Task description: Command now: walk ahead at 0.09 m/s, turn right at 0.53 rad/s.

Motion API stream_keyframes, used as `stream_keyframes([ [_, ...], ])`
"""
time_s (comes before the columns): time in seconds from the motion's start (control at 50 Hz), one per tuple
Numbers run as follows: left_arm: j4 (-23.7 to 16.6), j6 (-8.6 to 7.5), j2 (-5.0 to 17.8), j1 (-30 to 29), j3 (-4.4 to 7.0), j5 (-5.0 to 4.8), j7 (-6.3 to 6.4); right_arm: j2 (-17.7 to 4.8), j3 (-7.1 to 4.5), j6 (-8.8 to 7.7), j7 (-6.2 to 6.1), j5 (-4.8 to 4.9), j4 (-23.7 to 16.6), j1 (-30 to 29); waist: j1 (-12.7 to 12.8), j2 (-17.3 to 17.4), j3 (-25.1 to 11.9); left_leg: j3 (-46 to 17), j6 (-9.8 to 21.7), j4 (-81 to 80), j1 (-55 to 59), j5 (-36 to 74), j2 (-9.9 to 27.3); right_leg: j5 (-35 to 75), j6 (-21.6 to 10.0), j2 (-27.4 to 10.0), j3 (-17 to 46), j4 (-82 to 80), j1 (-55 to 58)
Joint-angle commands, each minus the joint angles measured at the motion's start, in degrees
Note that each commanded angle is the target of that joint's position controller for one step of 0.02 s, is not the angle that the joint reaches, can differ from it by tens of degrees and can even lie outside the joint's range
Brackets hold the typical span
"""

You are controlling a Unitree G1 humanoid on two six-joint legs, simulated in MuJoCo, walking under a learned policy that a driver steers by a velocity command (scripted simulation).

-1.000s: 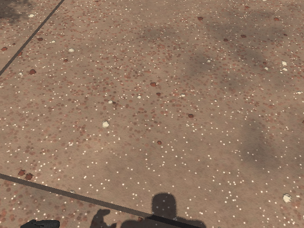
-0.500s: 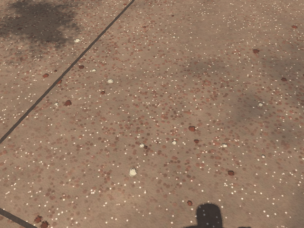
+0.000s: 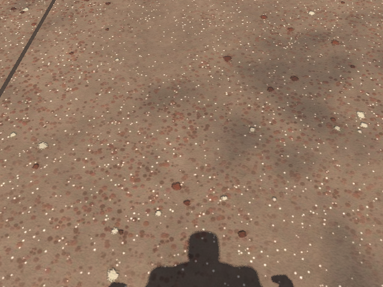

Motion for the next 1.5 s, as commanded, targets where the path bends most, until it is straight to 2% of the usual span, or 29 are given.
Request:
stream_keyframes([
  [0.02, -4.1, 0.45, 3.4, 2.6, 0.97, 0.10, -1.07, -9.6, -2.44, -0.18, -0.37, 0.93, -3.9, -4.8, 1.5, 7.8, -8.5, -6.7, 11.3, -7.1, 2.2, 13.2, 16.4, 2.4, -1.4, -0.8, -0.1, -4.8, 9.5],
  [0.12, -5.4, 0.82, 5.8, 3.5, 2.63, 0.60, -1.35, -9.1, -2.61, 1.35, 0.02, 2.40, -0.9, -1.1, 2.3, 4.5, -7.7, -3.3, 3.8, 5.0, 2.7, 2.1, 13.8, 9.4, -6.4, 2.9, -2.2, -22.2, 19.8],
  [0.14, -5.7, 0.51, 11.5, 5.7, 4.25, 0.59, -0.30, -6.4, -1.89, 1.60, 0.24, 0.73, -0.6, 1.3, 1.5, -7.7, -8.1, 2.4, -1.4, 19.3, -5.1, -7.7, 7.8, 28.1, -10.2, -5.4, 10.3, -28.0, 26.9],
  [0.16, -7.7, 0.02, 16.6, 5.3, 4.79, 1.62, 0.15, -5.0, -1.06, 1.72, 0.05, -1.05, -3.9, -0.6, 1.2, -19.6, -8.1, 0.5, -6.1, 35.6, -22.1, -30.7, -1.0, 38.4, -21.9, -17.7, 29.5, -29.3, 32.9],
  [0.18, -7.5, -1.34, 13.8, 7.2, 4.10, 2.29, -0.51, -7.3, -1.74, 1.70, -0.27, -0.42, -4.3, -5.2, 5.2, -11.2, -12.2, -9.6, -5.4, 44.4, -23.9, -31.3, -1.7, 35.2, -24.6, -17.5, 29.8, -30.7, 31.7],
  [0.22, -7.6, -2.85, 11.2, 2.5, 3.31, 1.09, -0.40, -7.6, -2.17, 2.10, -1.01, 1.04, -3.3, -4.4, 2.1, -5.0, -10.6, -12.7, -3.8, 45.1, -24.5, -22.2, 0.1, 28.4, -18.8, -12.0, 21.6, -30.2, 29.4],
  [0.3, -8.7, -2.52, 7.9, 0.9, 2.07, -0.04, 0.79, -7.7, -2.52, 1.22, -0.04, 0.95, -2.9, -3.9, 1.0, -6.8, -9.8, -12.1, -3.2, 35.5, -21.2, -10.5, -0.5, -7.0, -16.2, -7.2, 21.7, -36.6, 25.2],
  [0.42, -8.3, -3.42, 10.0, 3.6, 2.85, -0.23, 1.20, -5.9, -1.67, -1.68, 1.66, 1.40, -3.5, -7.3, 2.8, -7.3, -6.6, -12.6, -3.1, 15.7, -13.8, -8.8, -3.1, -9.6, -16.6, -6.0, 23.9, -36.9, 22.5],
  [0.54, -7.2, -3.29, 7.0, 4.4, 1.32, -0.08, 0.12, -5.3, -1.31, -3.65, 2.69, 1.70, -1.5, -1.6, 0.0, -6.2, -5.6, -9.6, -0.1, 3.8, 2.4, -3.4, -3.3, -14.8, -14.1, -3.9, 24.9, -33.0, 14.7],
  [0.58, -8.0, -3.63, 2.0, 2.4, -0.33, 0.36, 0.05, -8.0, -1.97, -4.06, 2.02, 0.79, 0.6, 7.2, -3.8, -0.8, -6.7, -18.3, 2.9, -0.7, 14.0, -9.6, 5.0, -16.2, -9.6, 1.5, 19.6, -20.0, 5.6],
  [0.6, -9.8, -4.45, -1.2, 3.3, -1.19, -0.06, 0.02, -13.3, -2.87, -3.78, 1.74, -0.10, 1.8, 11.3, -2.8, 11.2, -6.4, -35.7, 8.7, -7.8, 20.2, -23.8, 14.5, -15.2, -6.2, 8.8, 9.0, -4.7, -5.9],
  [0.62, -11.5, -5.32, 3.8, 0.5, -0.09, -1.23, 0.42, -14.6, -3.65, -3.78, 2.17, -0.21, 2.6, 13.1, -4.2, 14.9, -1.3, -49.8, 15.1, -12.2, 18.0, -35.1, 21.3, -18.8, -5.4, 7.2, 8.5, 5.6, -16.5],
  [0.64, -10.5, -5.78, 6.7, 0.5, 0.79, -1.55, 0.36, -11.1, -2.65, -3.99, 2.01, 0.82, 2.0, 11.4, -3.4, 10.6, 1.8, -47.2, 14.8, -12.0, 17.2, -35.5, 19.9, -14.3, -5.5, 4.6, 10.6, 10.4, -19.6],
  [0.72, -9.1, -6.83, 3.9, -0.9, 0.41, 0.32, -0.84, -7.3, -0.98, -3.53, 1.22, 0.79, 1.1, 8.4, -1.8, 7.9, 0.7, -30.0, 10.1, -13.5, 14.5, -14.1, 11.7, 1.6, -3.9, 0.2, 5.8, 8.1, -16.3],
  [0.84, -10.7, -7.41, -1.7, -7.8, -1.56, 0.45, -1.74, -9.1, -0.88, -1.81, 0.38, 1.31, 3.4, 11.4, -3.9, 8.2, -1.9, -13.3, 7.7, -9.3, 8.9, 25.0, 6.1, 13.5, -1.4, 3.0, -1.4, -12.5, 0.4],
  [0.96, -8.5, -7.49, 3.5, -1.2, 0.93, 1.05, -2.09, -9.9, -0.97, -0.69, 0.22, 2.60, 4.1, 10.9, 2.1, 7.5, -6.5, -16.1, 4.4, 3.2, 10.7, 32.1, 6.8, 21.8, -6.6, 5.6, 0.2, -26.5, 19.0],
  [0.98, -7.7, -7.66, 6.7, 3.2, 1.82, 1.89, -1.39, -8.3, -0.46, -1.08, 0.31, 1.84, 3.5, 11.6, 3.9, 4.7, -10.7, -14.7, 2.1, 11.1, 6.2, 25.7, 3.7, 37.2, -8.7, 1.0, 2.9, -25.9, 29.7],
  [1.0, -7.8, -7.11, 10.6, 8.8, 2.32, 3.84, -0.48, -3.9, 1.12, -1.73, 0.67, 0.03, 2.1, 15.3, 4.1, -6.3, -20.1, -13.0, -1.6, 28.7, -9.7, -1.1, -1.2, 61.6, -15.6, -14.4, 16.3, -19.2, 50.2],
  [1.02, -7.7, -5.91, 9.1, 9.8, 1.80, 3.11, -0.63, -3.3, 1.79, -1.51, 0.68, 1.14, 3.5, 21.4, 3.7, -14.7, -30.5, -15.6, -3.5, 42.5, -14.1, -34.6, -4.6, 63.2, -22.7, -23.9, 26.9, -20.4, 54.1],
  [1.04, -7.8, -4.86, 6.8, 8.3, 1.38, 1.96, -0.73, -9.5, -0.19, -0.55, 0.58, 2.67, 3.8, 18.3, 4.8, -8.7, -27.3, -17.3, -4.1, 48.2, -16.1, -32.9, -2.4, 50.2, -21.0, -20.1, 23.6, -23.5, 47.8],
  [1.08, -7.4, -4.39, 3.5, 0.2, 0.11, 0.70, -0.50, -8.0, -0.45, 1.72, -0.40, 2.57, 2.6, 12.6, 1.8, -4.7, -14.2, -13.9, -5.1, 46.9, -19.7, -26.3, 0.8, 32.1, -17.3, -14.8, 14.8, -29.1, 33.6],
  [1.12, -6.8, -4.49, 3.5, -5.9, 0.21, 1.86, -0.62, -6.0, -0.58, 4.55, -1.62, 1.95, 2.5, 14.1, -1.7, -6.8, -8.5, -11.9, -6.5, 44.0, -11.6, -20.7, 1.4, 21.2, -15.9, -11.4, 8.0, -35.0, 18.2],
  [1.36, -1.9, -2.84, 7.3, -9.2, 1.87, -0.36, 0.93, -6.4, -1.67, 5.83, 0.98, 1.10, -4.6, 8.3, -2.5, -4.7, -7.8, -5.8, -0.3, 14.7, 0.4, -6.7, 0.7, 7.9, -12.7, -14.1, -1.2, -31.3, 18.2],
  [1.38, -0.9, -2.47, 5.9, -7.5, 1.61, -0.57, 0.94, -7.4, -2.23, 5.71, 0.88, 0.73, -4.2, 9.6, -2.6, -2.5, -7.3, -6.2, 1.3, 10.3, 3.6, -4.1, -0.7, 4.2, -9.8, -11.9, -3.2, -26.7, 16.5],
  [1.4, 0.2, -2.05, 3.4, -4.4, 1.15, 0.12, 0.77, -11.2, -3.33, 5.47, 0.28, 0.53, -4.6, 10.6, -1.6, 7.7, -5.4, -16.0, 4.5, 1.2, 6.4, 6.5, 4.4, -2.7, -4.7, -6.6, -8.5, -14.8, 11.5],
  [1.42, -2.5, -1.91, 1.8, -5.7, 0.50, 2.08, 0.78, -17.8, -4.43, 5.21, -0.71, 0.41, -7.3, 8.7, 0.1, 23.1, -2.7, -37.6, 14.4, -4.0, 9.3, 16.3, 17.7, -20.3, 1.3, 3.2, -10.2, 1.5, -4.3],
  [1.44, -3.6, -2.08, 4.3, -11.4, 1.28, 1.82, 1.26, -16.4, -3.94, 3.85, -0.09, -1.49, -7.8, 10.1, -4.1, 16.5, -5.6, -40.3, 19.3, -6.0, 6.3, 13.9, 19.1, -23.0, 0.6, 4.6, 0.4, 12.3, -5.7],
  [1.46, -3.4, -1.99, 4.9, -10.8, 1.67, 0.64, 1.40, -15.0, -3.50, 2.60, 0.18, -1.55, -7.8, 8.2, -2.3, 12.8, -5.8, -35.6, 17.1, -5.7, 6.3, 11.2, 16.6, -18.1, -0.6, 3.6, 3.0, 15.3, -6.5],
  [1.5, -1.1, -1.73, 5.7, -8.0, 2.38, 1.12, 2.16, -11.6, -2.71, 2.06, -0.20, 0.88, -8.9, 2.5, 0.3, 8.2, -6.3, -29.7, 11.5, -3.9, 7.3, 8.8, 12.2, -9.4, -0.9, 2.2, 4.2, 14.1, -6.8],
])
Next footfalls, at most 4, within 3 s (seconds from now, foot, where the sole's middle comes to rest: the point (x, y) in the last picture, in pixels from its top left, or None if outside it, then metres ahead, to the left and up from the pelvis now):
0.12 right None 0.10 -0.14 -0.78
0.58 left None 0.20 0.07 -0.78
0.98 right None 0.37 -0.25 -0.78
1.40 left None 0.38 0.00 -0.78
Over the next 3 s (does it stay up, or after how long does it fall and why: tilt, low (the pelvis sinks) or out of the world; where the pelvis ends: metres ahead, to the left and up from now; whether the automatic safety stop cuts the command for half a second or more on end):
stays up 0.51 -0.07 -0.01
